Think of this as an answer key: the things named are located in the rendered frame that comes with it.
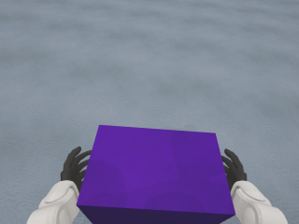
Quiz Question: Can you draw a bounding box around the robot right hand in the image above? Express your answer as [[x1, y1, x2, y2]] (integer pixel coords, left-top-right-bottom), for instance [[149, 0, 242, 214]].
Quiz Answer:
[[221, 148, 247, 192]]

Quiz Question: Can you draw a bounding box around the robot left hand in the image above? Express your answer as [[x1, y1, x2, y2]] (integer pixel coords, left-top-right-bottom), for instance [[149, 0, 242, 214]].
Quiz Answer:
[[61, 147, 92, 193]]

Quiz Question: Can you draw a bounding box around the left robot forearm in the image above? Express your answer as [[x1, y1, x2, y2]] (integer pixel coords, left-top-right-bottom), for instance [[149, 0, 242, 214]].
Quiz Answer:
[[26, 180, 80, 224]]

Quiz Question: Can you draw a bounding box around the carton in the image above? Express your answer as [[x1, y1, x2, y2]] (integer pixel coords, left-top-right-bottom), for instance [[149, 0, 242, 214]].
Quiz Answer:
[[76, 124, 235, 224]]

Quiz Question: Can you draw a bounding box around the right robot forearm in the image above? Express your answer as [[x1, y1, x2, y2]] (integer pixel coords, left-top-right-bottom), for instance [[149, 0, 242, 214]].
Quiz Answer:
[[230, 180, 288, 224]]

